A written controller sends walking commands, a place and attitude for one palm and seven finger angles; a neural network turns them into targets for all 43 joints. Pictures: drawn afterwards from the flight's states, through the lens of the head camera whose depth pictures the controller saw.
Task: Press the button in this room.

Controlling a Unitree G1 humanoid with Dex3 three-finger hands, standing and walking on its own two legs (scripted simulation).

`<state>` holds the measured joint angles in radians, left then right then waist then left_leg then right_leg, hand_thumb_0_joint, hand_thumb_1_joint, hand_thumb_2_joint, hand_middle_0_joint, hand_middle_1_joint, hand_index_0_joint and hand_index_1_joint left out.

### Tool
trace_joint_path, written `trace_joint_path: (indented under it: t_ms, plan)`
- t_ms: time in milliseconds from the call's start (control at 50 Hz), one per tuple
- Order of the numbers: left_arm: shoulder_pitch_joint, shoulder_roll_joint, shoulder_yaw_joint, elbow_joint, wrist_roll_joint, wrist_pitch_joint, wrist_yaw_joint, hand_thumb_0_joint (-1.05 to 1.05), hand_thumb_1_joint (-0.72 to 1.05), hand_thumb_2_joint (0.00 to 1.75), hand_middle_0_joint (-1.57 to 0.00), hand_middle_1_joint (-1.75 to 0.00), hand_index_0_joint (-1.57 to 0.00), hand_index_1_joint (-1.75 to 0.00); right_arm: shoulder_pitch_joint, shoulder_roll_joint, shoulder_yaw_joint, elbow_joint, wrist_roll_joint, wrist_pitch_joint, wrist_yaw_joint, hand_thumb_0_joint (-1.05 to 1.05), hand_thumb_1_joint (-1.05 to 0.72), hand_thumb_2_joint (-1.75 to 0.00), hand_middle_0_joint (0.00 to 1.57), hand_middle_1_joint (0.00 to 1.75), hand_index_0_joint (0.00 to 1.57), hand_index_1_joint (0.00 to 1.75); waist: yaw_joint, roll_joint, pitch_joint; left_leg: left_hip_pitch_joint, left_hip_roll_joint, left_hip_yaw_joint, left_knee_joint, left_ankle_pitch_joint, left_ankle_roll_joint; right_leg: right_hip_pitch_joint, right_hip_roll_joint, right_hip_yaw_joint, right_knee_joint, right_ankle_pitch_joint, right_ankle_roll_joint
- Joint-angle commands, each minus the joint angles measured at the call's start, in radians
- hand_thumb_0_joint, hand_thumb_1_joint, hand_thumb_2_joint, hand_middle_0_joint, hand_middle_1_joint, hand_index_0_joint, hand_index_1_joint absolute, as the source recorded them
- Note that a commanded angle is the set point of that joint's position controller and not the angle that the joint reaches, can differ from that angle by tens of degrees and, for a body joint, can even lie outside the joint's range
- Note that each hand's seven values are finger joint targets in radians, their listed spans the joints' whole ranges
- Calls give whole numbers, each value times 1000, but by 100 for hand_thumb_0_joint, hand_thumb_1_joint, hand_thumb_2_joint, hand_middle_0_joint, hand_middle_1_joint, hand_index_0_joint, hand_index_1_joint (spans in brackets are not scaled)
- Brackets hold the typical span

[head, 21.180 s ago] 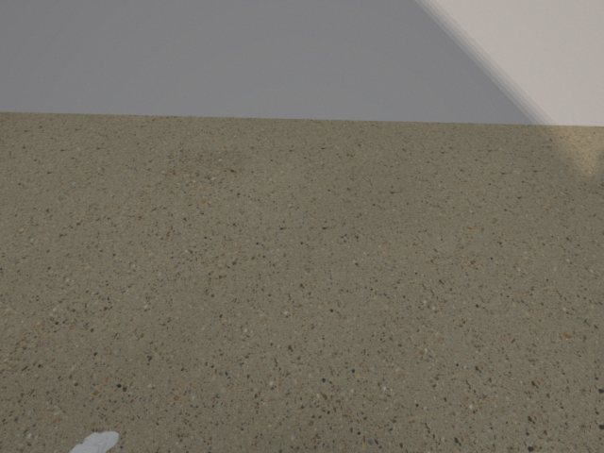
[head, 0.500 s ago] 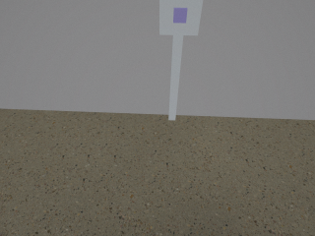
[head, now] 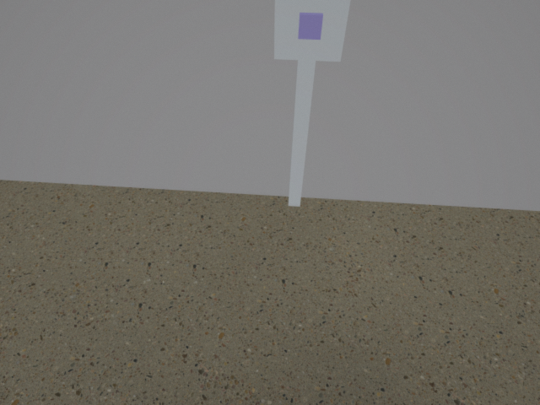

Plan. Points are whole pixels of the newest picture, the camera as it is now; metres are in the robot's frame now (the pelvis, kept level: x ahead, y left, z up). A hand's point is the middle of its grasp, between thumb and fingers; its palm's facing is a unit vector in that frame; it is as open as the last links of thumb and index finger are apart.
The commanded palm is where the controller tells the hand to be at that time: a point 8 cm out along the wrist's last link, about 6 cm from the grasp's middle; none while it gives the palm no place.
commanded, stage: look at it before walking up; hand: left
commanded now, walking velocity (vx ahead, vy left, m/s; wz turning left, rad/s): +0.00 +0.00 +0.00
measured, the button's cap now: (310, 25) +1.10 -0.05 +0.10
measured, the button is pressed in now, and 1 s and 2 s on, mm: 0 0 0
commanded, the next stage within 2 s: walk to a spot facing it in 0.46 s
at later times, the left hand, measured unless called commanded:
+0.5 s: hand out of the picture -0.03 +0.17 -0.17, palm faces +0.04 -0.98 -0.19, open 7.4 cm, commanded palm none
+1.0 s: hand out of the picture +0.03 +0.18 -0.18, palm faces -0.10 -0.95 -0.29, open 7.4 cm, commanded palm none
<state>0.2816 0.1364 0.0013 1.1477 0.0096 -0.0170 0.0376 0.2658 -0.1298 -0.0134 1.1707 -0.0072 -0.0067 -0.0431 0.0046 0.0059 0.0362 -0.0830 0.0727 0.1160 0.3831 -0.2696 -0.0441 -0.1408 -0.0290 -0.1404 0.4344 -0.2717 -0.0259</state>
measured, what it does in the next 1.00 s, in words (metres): stands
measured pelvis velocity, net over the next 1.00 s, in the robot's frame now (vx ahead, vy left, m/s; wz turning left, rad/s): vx -0.03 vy -0.02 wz -0.19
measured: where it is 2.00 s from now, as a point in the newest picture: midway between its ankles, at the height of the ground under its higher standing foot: (302, 402)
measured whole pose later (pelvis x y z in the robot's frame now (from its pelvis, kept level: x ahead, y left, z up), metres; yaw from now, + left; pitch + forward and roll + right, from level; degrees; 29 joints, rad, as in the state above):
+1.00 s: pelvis -0.03 -0.02 -0.03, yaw -11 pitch +0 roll +2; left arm 0.27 0.18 0.08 0.98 0.03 0.01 -0.01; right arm 0.20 -0.19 -0.08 1.03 -0.02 0.04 -0.02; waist 0.03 0.05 0.07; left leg -0.33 0.15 0.17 0.89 -0.53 -0.05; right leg -0.35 0.00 -0.11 0.74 -0.40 -0.07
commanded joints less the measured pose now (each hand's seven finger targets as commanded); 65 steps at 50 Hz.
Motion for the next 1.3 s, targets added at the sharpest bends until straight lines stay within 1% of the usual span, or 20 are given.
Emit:
trace_joint_path:
  t_ms: [0, 140, 540, 580, 660, 720, 760, 820, 860, 880, 900, 920, 940, 960, 980, 1000, 1020, 1060, 1120, 1280]
  plan:
    - [70, 98, 13, -23, -4, -10, 5, 0, 90, 90, -20, -30, -20, -30, 77, -74, -7, -18, -1, -9, 4, 0, -90, -90, 20, 30, 20, 30, -4, -6, 44, -38, 65, -64, -49, 178, 35, -21, -118, 118, -102, 273, 2]
    - [75, 99, 15, -26, -3, -13, 4, 0, 90, 90, -20, -30, -20, -30, 83, -77, -9, -24, -2, -13, 4, 0, -90, -90, 20, 30, 20, 30, -6, -9, 24, -33, 65, -64, -52, 176, 38, -15, -117, 121, -105, 269, -1]
    - [55, 122, 24, -41, 0, -14, 2, 0, 90, 90, -20, -30, -20, -30, 85, -105, -17, -35, -2, -20, 8, 0, -90, -90, 20, 30, 20, 30, -2, -4, 55, -70, 65, -79, -77, 107, 50, -48, -109, 127, -120, 144, -2]
    - [56, 96, 25, -43, 0, 1, 1, 0, 90, 90, -20, -30, -20, -30, 90, -78, -16, -35, -4, -12, 5, 0, -90, -90, 20, 30, 20, 30, -4, 11, 69, -69, 71, -57, -53, 102, 45, -85, -104, 145, -100, 160, -1]
    - [11, 133, 58, -82, 6, 24, -10, 0, 90, 90, -20, -30, -20, -30, 68, -107, -41, -70, -6, 6, -2, 0, -90, -90, 20, 30, 20, 30, -13, 9, 55, -82, 100, -30, 13, 52, 48, -159, -94, 177, -20, 177, -14]
    - [-11, 141, 77, -129, 12, 42, -20, 0, 90, 90, -20, -30, -20, -30, 28, -144, -63, -120, -9, 16, -3, 0, -90, -90, 20, 30, 20, 30, -8, 39, 59, -108, 150, -57, 5, -54, 72, -240, -59, 180, 61, 98, -11]
    - [-13, 129, 85, -158, 15, 47, -28, 0, 90, 90, -20, -30, -20, -30, 5, -176, -79, -149, -11, 14, -4, 0, -90, -90, 20, 30, 20, 30, -5, 101, 29, -111, 218, -110, -30, -79, 108, -272, -19, 150, 194, 81, -1]
    - [-16, 100, 93, -199, 21, 58, -40, 0, 90, 90, -20, -30, -20, -30, -30, -208, -93, -181, -17, 3, 2, 0, -90, -90, 20, 30, 20, 30, -3, 202, -7, -114, 350, -150, -99, -68, 194, -317, -11, 77, 492, -200, 27]
    - [-23, 93, 96, -224, 24, 51, -54, 0, 90, 90, -20, -30, -20, -30, -71, -217, -98, -198, -24, -1, 9, 0, -90, -90, 20, 30, 20, 30, 10, 177, 2, -151, 345, -97, -67, -141, 172, -267, -40, 62, 412, -211, 33]
    - [22, 89, 96, -214, 24, 46, -59, 0, 90, 90, -20, -30, -20, -30, -99, -221, -99, -206, -26, 1, 13, 0, -90, -90, 20, 30, 20, 30, 38, 145, -2, -192, 322, -53, -4, -181, 141, -183, -28, 36, 326, -171, 35]
    - [90, 99, 97, -190, 24, 39, -59, 0, 90, 90, -20, -30, -20, -30, -115, -216, -96, -214, -24, 4, 17, 0, -90, -90, 20, 30, 20, 30, 72, 42, -13, -267, 282, -12, 122, -243, 102, -64, 5, 12, 209, -109, 27]
    - [190, 162, 105, -162, 28, 23, -53, 0, 90, 90, -20, -30, -20, -30, -140, -181, -88, -239, -16, 7, 23, 0, -90, -90, 20, 30, 20, 30, 122, -194, 3, -400, 166, 80, 412, -313, 36, 37, -88, 216, -19, -178, -12]
    - [249, 278, 119, -147, 22, 9, -37, 0, 90, 90, -20, -30, -20, -30, -210, -113, -64, -314, -12, 6, 33, 0, -90, -90, 20, 30, 20, 30, 149, -499, 55, -703, 0, 75, 744, -445, -21, 105, -329, 692, -212, -110, -129]
    - [260, 267, 115, -163, 4, 2, -21, 0, 90, 90, -20, -30, -20, -30, -246, -161, -62, -336, -13, 6, 33, 0, -90, -90, 20, 30, 20, 30, 141, -336, 53, -683, 17, -95, 818, -342, -7, 43, -361, 799, -293, -137, -158]
    - [196, 259, 114, -173, 7, -5, -21, 0, 90, 90, -20, -30, -20, -30, -269, -156, -69, -331, -11, -1, 38, 0, -90, -90, 20, 30, 20, 30, 105, -206, 91, -695, 32, -125, 872, -222, 0, 24, -335, 771, -271, -179, -177]
    - [149, 228, 107, -187, 6, -14, -23, 0, 90, 90, -20, -30, -20, -30, -234, -170, -71, -314, -18, -9, 42, 0, -90, -90, 20, 30, 20, 30, 69, -84, 60, -684, 57, -131, 863, -136, 0, 48, -316, 689, -238, -165, -174]
    - [112, 212, 98, -201, 7, -21, -27, 0, 90, 90, -20, -30, -20, -30, -213, -171, -73, -299, -23, -11, 48, 0, -90, -90, 20, 30, 20, 30, 48, -42, 39, -640, 64, -129, 836, -68, -10, 40, -273, 593, -219, -104, -159]
    - [113, 206, 93, -203, 6, -35, -32, 0, 90, 90, -20, -30, -20, -30, -187, -165, -70, -285, -25, -9, 52, 0, -90, -90, 20, 30, 20, 30, 34, -55, 6, -597, 53, -115, 794, -7, -27, 60, -219, 491, -198, 71, -140]
    - [151, 203, 89, -189, 5, -45, -36, 0, 90, 90, -20, -30, -20, -30, -188, -155, -69, -292, -22, -4, 55, 0, -90, -90, 20, 30, 20, 30, 33, -81, 3, -608, 39, -116, 762, 46, -39, 91, -180, 429, -186, 209, -122]
    - [239, 194, 80, -160, 11, -54, -27, 0, 90, 90, -20, -30, -20, -30, -348, -155, -52, -372, -16, -15, 58, 0, -90, -90, 20, 30, 20, 30, 77, -102, 29, -691, 31, -105, 630, 57, -47, 199, -181, 450, -154, 444, -159]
